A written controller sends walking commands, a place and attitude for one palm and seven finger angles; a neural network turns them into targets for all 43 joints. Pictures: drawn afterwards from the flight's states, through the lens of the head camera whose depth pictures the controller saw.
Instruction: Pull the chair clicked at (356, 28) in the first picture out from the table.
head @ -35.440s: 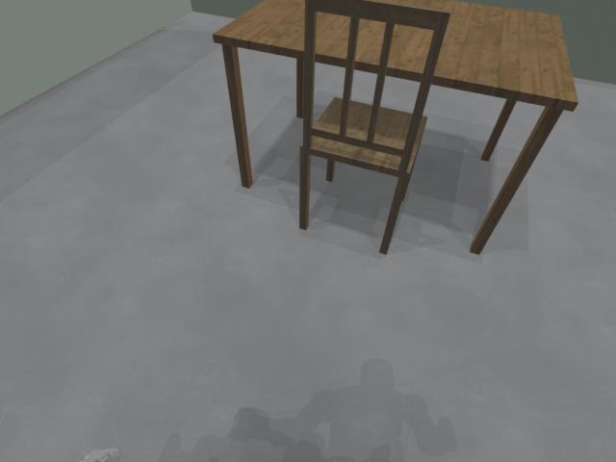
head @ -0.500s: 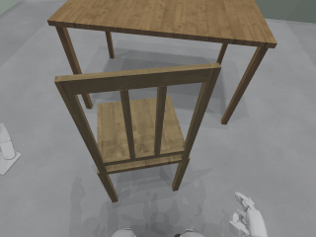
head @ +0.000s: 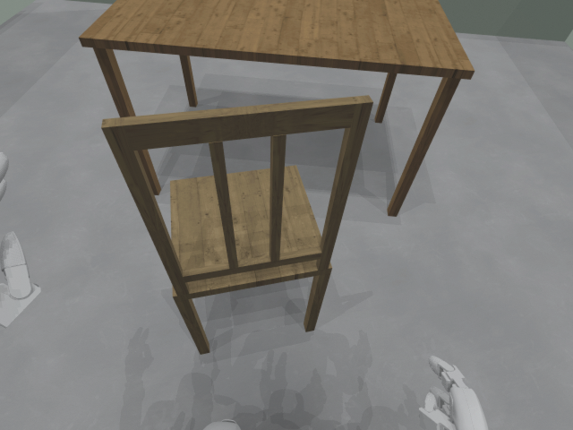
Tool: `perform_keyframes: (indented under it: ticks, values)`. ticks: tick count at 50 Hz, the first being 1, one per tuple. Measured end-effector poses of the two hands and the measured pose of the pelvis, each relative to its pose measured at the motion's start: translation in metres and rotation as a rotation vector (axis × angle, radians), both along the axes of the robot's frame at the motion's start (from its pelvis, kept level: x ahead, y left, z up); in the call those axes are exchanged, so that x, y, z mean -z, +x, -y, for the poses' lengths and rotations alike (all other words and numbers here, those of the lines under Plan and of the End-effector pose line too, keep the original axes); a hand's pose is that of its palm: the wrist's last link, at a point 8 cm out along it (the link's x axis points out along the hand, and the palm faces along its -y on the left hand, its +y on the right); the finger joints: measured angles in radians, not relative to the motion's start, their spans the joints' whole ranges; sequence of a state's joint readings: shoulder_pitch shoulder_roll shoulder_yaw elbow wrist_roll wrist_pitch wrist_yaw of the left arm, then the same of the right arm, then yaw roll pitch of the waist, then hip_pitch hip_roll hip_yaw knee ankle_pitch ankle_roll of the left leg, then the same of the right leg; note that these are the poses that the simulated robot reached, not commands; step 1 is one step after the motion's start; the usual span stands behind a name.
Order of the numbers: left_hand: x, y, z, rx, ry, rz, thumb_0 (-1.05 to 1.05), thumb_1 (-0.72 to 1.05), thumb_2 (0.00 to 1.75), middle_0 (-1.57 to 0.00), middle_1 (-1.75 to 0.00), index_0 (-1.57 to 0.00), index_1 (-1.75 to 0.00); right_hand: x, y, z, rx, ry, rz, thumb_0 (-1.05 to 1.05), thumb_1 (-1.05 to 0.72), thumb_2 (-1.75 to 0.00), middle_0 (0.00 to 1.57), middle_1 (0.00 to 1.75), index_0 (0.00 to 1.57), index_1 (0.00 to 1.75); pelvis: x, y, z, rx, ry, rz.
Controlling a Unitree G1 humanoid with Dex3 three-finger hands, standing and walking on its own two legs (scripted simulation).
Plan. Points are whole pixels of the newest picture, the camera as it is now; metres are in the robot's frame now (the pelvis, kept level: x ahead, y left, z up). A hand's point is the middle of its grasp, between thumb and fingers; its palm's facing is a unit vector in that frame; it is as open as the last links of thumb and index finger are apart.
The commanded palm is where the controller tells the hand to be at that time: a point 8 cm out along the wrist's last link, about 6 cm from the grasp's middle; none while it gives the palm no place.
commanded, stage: step back with the hand held close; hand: left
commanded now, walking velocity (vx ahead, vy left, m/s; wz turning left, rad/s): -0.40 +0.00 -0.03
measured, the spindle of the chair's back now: (226, 215) +0.49 +0.14 -0.05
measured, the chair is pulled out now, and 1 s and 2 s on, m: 0.49 0.49 0.49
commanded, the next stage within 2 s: stop stepping back and stand still in 0.02 s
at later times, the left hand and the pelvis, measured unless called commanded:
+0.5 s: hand out of the picture +0.14 +0.26 +0.18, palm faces +0.42 -0.80 -0.43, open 7.4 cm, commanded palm +0.09 +0.30 +0.19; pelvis -0.07 +0.01 +0.00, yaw -2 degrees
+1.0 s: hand out of the picture +0.09 +0.30 +0.17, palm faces +0.47 -0.79 -0.39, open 7.4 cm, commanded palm +0.02 +0.33 +0.19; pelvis -0.12 +0.03 +0.00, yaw +0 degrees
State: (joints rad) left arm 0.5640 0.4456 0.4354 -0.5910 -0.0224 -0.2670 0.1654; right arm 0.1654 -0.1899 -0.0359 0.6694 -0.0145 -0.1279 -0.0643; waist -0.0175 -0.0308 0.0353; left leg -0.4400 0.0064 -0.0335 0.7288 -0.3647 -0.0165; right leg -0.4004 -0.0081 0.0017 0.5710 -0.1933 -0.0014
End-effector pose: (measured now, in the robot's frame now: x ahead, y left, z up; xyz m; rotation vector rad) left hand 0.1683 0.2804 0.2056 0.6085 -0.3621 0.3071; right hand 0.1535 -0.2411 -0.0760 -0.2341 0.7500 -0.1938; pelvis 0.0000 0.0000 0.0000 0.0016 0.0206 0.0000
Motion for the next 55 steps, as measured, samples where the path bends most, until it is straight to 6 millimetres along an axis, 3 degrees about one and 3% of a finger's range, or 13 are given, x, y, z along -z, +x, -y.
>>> perform_keyframes:
  ticks: [7,12,17,24,29,33,41,48,51,55]
  values:
    - [0.013,-0.023,-0.027,-0.071,0.004,-0.064,0.01,0.89,0.9,-0.21,-0.31,-0.21,-0.31,-0.007,-0.026,0.0,0.03,-0.014,0.025,0.01,-0.9,-0.9,0.21,0.3,0.2,0.3,0.001,-0.023,-0.004,0.011,-0.011,0.003]
    - [0.024,-0.044,-0.01,-0.061,-0.071,-0.078,0.02,0.89,0.9,-0.21,-0.3,-0.21,-0.31,-0.004,-0.045,-0.001,-0.003,0.009,0.044,0.01,-0.9,-0.9,0.21,0.3,0.2,0.3,0.003,-0.042,0.004,0.03,-0.035,0.021]
    - [0.018,-0.06,0.004,-0.035,-0.102,-0.037,0.02,0.89,0.9,-0.21,-0.31,-0.21,-0.31,-0.006,-0.068,0.003,-0.009,0.0,0.026,0.01,-0.9,-0.9,0.21,0.3,0.2,0.3,0.0,-0.054,0.009,0.03,-0.024,0.045]
    - [0.01,-0.066,-0.015,-0.049,-0.088,-0.005,0.02,0.89,0.9,-0.21,-0.31,-0.21,-0.31,-0.01,-0.098,0.01,0.056,-0.025,0.03,0.01,-0.9,-0.9,0.21,0.3,0.2,0.3,-0.003,-0.064,-0.004,0.042,-0.024,0.082]
    - [0.012,-0.068,-0.026,-0.049,-0.099,-0.032,0.02,0.89,0.9,-0.21,-0.31,-0.21,-0.31,-0.015,-0.117,0.004,0.098,-0.018,0.036,0.01,-0.9,-0.9,0.21,0.3,0.2,0.3,-0.008,-0.073,-0.013,0.042,-0.03,0.092]
    - [0.007,-0.081,-0.025,-0.039,-0.055,-0.041,0.02,0.89,0.9,-0.21,-0.31,-0.21,-0.31,-0.012,-0.123,-0.008,0.083,0.011,0.043,0.01,-0.9,-0.9,0.2,0.3,0.2,0.3,-0.007,-0.083,-0.012,0.009,-0.026,0.101]
    - [0.005,-0.125,-0.032,-0.093,-0.023,-0.019,0.02,0.89,0.9,-0.21,-0.31,-0.21,-0.31,0.005,-0.122,-0.023,-0.019,0.025,0.001,0.01,-0.9,-0.9,0.21,0.3,0.2,0.3,0.0,-0.1,-0.015,0.006,-0.021,0.114]
    - [0.018,-0.119,-0.052,-0.11,-0.131,0.036,0.02,0.89,0.9,-0.21,-0.31,-0.21,-0.31,0.001,-0.131,-0.032,0.015,0.012,0.054,0.01,-0.9,-0.9,0.21,0.3,0.2,0.3,0.006,-0.119,-0.03,0.019,-0.027,0.134]
    - [0.018,-0.121,-0.049,-0.095,-0.125,-0.009,0.02,0.89,0.9,-0.21,-0.3,-0.21,-0.31,-0.008,-0.138,-0.041,0.025,0.063,0.08,0.01,-0.9,-0.9,0.21,0.3,0.2,0.3,-0.001,-0.123,-0.027,-0.007,-0.027,0.109]
    - [0.011,-0.139,-0.035,-0.069,-0.054,-0.064,0.02,0.89,0.9,-0.21,-0.3,-0.21,-0.31,-0.008,-0.143,-0.045,-0.013,0.088,0.069,0.01,-0.9,-0.9,0.21,0.3,0.2,0.3,-0.004,-0.126,-0.02,-0.003,-0.004,0.056]
